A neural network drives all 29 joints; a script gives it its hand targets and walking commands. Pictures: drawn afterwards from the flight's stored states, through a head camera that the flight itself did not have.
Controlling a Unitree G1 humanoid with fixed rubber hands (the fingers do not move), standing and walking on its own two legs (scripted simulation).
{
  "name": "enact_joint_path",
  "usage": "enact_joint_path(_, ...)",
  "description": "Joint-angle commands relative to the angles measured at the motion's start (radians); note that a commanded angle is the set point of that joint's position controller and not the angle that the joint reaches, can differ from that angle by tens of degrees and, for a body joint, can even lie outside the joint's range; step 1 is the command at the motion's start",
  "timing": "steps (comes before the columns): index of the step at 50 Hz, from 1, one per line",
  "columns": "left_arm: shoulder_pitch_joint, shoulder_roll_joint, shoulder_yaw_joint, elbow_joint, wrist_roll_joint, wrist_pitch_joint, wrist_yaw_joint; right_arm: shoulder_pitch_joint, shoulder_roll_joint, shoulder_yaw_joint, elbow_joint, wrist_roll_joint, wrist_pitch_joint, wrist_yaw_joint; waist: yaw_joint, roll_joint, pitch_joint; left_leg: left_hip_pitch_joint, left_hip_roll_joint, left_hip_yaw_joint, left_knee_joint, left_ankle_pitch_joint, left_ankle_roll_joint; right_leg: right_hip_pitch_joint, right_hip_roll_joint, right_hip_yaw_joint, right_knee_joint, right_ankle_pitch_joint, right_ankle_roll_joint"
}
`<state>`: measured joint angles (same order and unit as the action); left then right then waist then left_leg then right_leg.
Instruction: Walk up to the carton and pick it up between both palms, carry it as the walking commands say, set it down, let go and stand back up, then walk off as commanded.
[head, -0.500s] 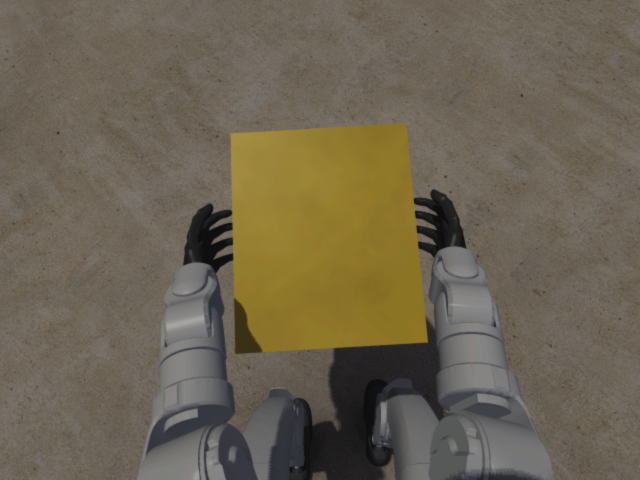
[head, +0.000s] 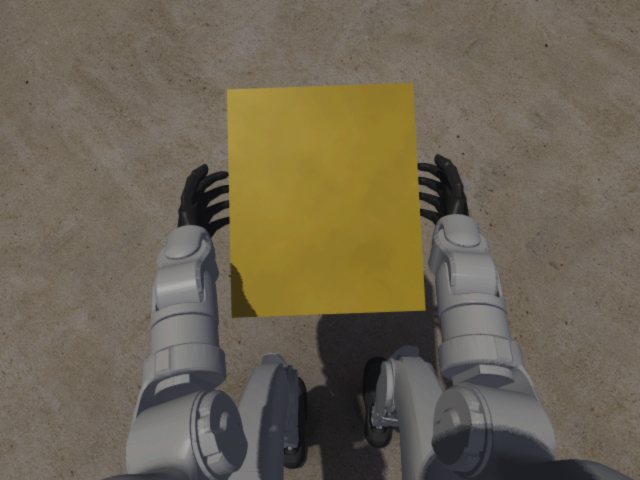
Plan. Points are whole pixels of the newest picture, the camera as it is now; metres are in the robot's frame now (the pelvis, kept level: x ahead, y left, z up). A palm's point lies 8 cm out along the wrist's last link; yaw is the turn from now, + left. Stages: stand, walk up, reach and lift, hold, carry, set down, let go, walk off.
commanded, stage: set down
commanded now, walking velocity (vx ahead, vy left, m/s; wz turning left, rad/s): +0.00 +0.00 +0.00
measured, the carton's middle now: (323, 209) +0.46 +0.02 -0.14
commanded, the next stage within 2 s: none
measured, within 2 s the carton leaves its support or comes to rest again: neither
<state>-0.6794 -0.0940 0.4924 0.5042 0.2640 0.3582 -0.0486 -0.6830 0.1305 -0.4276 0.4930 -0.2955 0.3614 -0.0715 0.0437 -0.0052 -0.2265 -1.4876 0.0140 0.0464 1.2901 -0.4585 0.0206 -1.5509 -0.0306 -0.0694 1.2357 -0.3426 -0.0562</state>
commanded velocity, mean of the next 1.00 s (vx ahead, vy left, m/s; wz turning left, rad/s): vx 0.00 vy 0.00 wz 0.00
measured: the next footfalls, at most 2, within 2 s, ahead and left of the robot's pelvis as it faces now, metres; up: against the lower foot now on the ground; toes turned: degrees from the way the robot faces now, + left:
none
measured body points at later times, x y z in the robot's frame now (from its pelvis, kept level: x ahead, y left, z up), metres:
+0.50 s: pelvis -0.01 +0.00 -0.08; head +0.23 +0.01 +0.31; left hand +0.44 +0.19 -0.15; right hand +0.46 -0.13 -0.15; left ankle +0.05 +0.11 -0.59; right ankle +0.10 -0.10 -0.59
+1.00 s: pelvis -0.03 +0.00 -0.15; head +0.26 +0.01 +0.20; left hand +0.47 +0.19 -0.24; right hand +0.48 -0.13 -0.24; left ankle +0.05 +0.11 -0.59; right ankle +0.10 -0.10 -0.59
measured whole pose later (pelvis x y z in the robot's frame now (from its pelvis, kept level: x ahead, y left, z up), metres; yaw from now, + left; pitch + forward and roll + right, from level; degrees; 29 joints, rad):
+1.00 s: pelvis -0.03 +0.00 -0.15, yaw +3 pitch +48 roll +1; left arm -1.02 0.05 0.43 0.70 0.16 0.32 0.07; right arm -1.02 -0.01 -0.44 0.66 -0.19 0.33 -0.14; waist 0.01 -0.01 -0.17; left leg -2.08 -0.03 0.03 1.81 -0.56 0.02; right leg -2.14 0.00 -0.02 1.76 -0.45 -0.02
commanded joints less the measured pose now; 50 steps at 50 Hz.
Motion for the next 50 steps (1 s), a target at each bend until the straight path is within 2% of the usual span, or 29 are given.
enact_joint_path(1, -0.602, -0.882, -0.593, 0.066, -0.176, -0.024, -0.293, -0.573, 0.936, 0.604, 0.086, 0.173, -0.028, 0.290, 0.010, -0.030, -0.808, 0.131, -0.145, -0.070, -0.121, 0.193, -0.002, 0.679, 0.155, 0.137, -0.014, 0.238, 0.036)
enact_joint_path(9, -0.656, -0.875, -0.600, 0.082, -0.201, -0.031, -0.258, -0.653, 0.910, 0.591, 0.103, 0.199, -0.039, 0.276, 0.008, -0.028, -0.869, 0.104, -0.149, -0.064, -0.036, 0.195, -0.012, 0.541, 0.169, 0.107, 0.079, 0.201, 0.045)
enact_joint_path(10, -0.660, -0.872, -0.600, 0.096, -0.202, -0.030, -0.250, -0.656, 0.901, 0.583, 0.111, 0.202, -0.039, 0.277, -0.008, -0.034, -0.855, 0.123, -0.148, -0.064, -0.023, 0.214, -0.015, 0.493, 0.173, 0.101, 0.081, 0.202, 0.048)
enact_joint_path(11, -0.680, -0.883, -0.603, 0.102, -0.209, -0.031, -0.241, -0.699, 0.891, 0.580, 0.107, 0.209, -0.042, 0.279, -0.003, -0.018, -0.864, 0.120, -0.148, -0.066, -0.024, 0.154, -0.014, 0.477, 0.172, 0.093, 0.094, 0.144, 0.048)
enact_joint_path(12, -0.698, -0.876, -0.596, 0.116, -0.203, -0.030, -0.233, -0.695, 0.884, 0.565, 0.131, 0.205, -0.038, 0.280, -0.018, -0.023, -0.835, 0.123, -0.149, -0.063, -0.013, 0.160, -0.018, 0.432, 0.176, 0.090, 0.089, 0.132, 0.049)
enact_joint_path(16, -0.740, -0.869, -0.600, 0.116, -0.206, -0.042, -0.222, -0.710, 0.889, 0.540, 0.155, 0.206, -0.043, 0.273, -0.027, -0.012, -0.890, 0.059, -0.156, -0.053, 0.037, 0.173, -0.024, 0.439, 0.177, 0.089, 0.134, 0.165, 0.050)
enact_joint_path(21, -0.763, -0.856, -0.605, 0.123, -0.218, -0.058, -0.207, -0.742, 0.883, 0.551, 0.147, 0.223, -0.055, 0.258, -0.018, -0.003, -0.941, 0.012, -0.160, -0.043, 0.095, 0.206, -0.029, 0.405, 0.178, 0.087, 0.191, 0.201, 0.056)
enact_joint_path(34, -0.853, -0.815, -0.584, 0.148, -0.238, -0.068, -0.181, -0.852, 0.834, 0.541, 0.144, 0.243, -0.066, 0.235, -0.018, -0.018, -0.971, -0.075, -0.164, -0.036, 0.213, 0.197, -0.028, 0.261, 0.182, 0.068, 0.311, 0.176, 0.065)
enact_joint_path(50, -0.995, -0.772, -0.569, 0.168, -0.257, -0.058, -0.170, -0.992, 0.787, 0.509, 0.160, 0.266, -0.058, 0.230, -0.025, -0.008, -1.006, -0.152, -0.164, -0.024, 0.343, 0.176, -0.023, 0.112, 0.180, 0.039, 0.448, 0.144, 0.069)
